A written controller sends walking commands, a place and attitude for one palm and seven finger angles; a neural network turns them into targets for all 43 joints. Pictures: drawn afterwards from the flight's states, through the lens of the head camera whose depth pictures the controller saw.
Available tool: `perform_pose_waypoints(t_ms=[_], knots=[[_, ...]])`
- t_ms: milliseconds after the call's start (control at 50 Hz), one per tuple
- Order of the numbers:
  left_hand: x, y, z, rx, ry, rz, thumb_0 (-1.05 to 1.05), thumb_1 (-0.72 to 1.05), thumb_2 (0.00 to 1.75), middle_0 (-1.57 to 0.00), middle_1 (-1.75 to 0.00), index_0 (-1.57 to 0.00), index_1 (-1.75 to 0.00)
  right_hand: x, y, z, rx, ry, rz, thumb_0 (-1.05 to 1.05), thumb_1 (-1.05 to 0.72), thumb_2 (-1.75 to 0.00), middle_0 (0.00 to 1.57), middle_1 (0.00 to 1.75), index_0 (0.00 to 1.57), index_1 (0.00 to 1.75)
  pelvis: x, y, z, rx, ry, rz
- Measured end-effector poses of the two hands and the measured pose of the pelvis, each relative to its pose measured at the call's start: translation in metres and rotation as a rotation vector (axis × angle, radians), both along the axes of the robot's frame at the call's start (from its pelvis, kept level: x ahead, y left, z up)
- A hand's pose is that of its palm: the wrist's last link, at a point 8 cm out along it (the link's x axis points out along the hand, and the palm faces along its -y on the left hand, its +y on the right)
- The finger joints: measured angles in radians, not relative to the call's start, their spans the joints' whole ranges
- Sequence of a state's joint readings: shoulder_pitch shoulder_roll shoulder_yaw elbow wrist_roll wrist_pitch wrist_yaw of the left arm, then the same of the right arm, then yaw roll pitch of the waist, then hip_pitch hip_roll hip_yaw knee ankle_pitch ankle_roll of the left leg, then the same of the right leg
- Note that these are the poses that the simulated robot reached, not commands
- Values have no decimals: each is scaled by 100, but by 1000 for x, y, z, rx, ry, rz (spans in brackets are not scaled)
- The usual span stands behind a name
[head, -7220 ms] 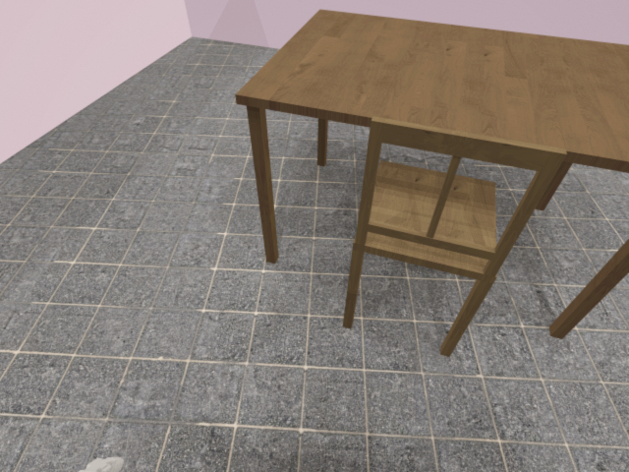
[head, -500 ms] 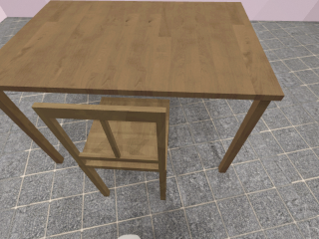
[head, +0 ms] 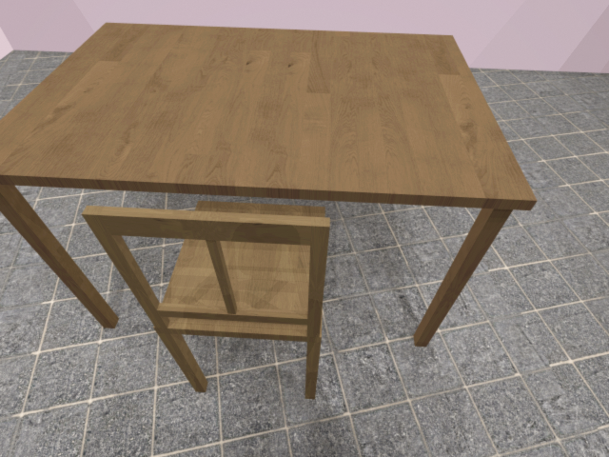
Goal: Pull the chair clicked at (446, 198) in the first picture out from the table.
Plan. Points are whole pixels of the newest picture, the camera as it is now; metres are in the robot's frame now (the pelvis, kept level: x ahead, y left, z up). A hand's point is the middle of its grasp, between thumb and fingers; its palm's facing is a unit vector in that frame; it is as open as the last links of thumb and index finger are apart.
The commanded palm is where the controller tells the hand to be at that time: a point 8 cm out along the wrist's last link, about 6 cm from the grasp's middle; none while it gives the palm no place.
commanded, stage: come to a stop and stand still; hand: left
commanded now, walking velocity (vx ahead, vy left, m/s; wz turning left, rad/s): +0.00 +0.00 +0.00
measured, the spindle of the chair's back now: (223, 278) +0.43 +0.19 -0.11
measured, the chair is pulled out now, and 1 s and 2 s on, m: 0.00 0.00 0.00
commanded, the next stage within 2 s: look again from close up in 0.66 s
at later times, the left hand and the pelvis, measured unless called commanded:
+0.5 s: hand out of the picture +0.05 +0.21 -0.18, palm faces +0.02 -0.98 -0.20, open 7.3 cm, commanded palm none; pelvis +0.02 +0.03 +0.00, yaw -1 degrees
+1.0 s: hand out of the picture -0.01 +0.20 -0.18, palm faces +0.01 -0.99 -0.13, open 7.4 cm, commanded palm none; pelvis +0.02 +0.05 +0.00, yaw -1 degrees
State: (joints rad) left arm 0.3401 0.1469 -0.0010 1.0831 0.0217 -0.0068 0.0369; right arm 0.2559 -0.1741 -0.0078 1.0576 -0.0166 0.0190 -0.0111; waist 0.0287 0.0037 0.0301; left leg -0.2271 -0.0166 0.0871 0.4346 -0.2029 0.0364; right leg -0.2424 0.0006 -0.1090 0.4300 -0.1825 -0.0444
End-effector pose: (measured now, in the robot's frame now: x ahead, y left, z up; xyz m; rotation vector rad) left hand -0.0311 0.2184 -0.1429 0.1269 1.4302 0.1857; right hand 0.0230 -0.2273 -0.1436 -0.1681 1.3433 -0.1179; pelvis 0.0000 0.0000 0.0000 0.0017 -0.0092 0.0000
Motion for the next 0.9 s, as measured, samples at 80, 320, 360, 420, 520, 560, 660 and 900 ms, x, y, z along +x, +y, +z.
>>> perform_pose_waypoints(t_ms=[80, 320, 360, 420, 520, 560, 660, 900], knots=[[2, 5, -3, 1, 18, -28, 1, 91, 89, -20, -30, -20, -30, -17, 6, -4, 4, 16, -41, 0, -91, -90, 20, 30, 20, 30, 6, 6, -3, -8, -5, 3], [65, 27, -4, 15, -130, -58, 1, 92, 89, -20, -30, -20, -29, -30, 48, -8, 49, 42, -68, 0, -91, -90, 20, 30, 20, 30, 18, 23, -4, -4, -15, -7], [72, 31, -3, 17, -147, -61, 1, 92, 89, -20, -30, -20, -29, -26, 52, -8, 52, 28, -67, 0, -90, -90, 20, 30, 20, 30, 18, 26, -4, -5, -19, -9], [77, 35, -3, 17, -159, -64, 1, 93, 89, -20, -30, -20, -29, -23, 53, -7, 41, 23, -65, 1, -92, -90, 20, 30, 20, 30, 19, 30, -4, -6, -24, -11], [73, 39, -4, 9, -145, -67, 1, 93, 90, -20, -30, -20, -29, -16, 50, -4, 21, 3, -67, 1, -92, -90, 20, 30, 20, 30, 19, 36, -3, -6, -27, -17], [68, 40, -5, 3, -131, -67, 1, 92, 90, -20, -30, -20, -29, -13, 49, -2, 13, -4, -66, 1, -91, -90, 20, 30, 20, 30, 19, 37, -3, -6, -27, -19], [52, 38, -8, -20, -85, -58, 1, 92, 90, -20, -30, -20, -29, -8, 48, 2, -4, -11, -58, 1, -91, -90, 20, 30, 20, 30, 19, 41, -2, -7, -27, -20], [19, 32, -12, -62, 8, -37, 1, 91, 90, -20, -30, -20, -29, -7, 54, 5, -15, 12, -53, 1, -91, -90, 20, 30, 20, 30, 20, 48, 0, -11, -28, -21]])
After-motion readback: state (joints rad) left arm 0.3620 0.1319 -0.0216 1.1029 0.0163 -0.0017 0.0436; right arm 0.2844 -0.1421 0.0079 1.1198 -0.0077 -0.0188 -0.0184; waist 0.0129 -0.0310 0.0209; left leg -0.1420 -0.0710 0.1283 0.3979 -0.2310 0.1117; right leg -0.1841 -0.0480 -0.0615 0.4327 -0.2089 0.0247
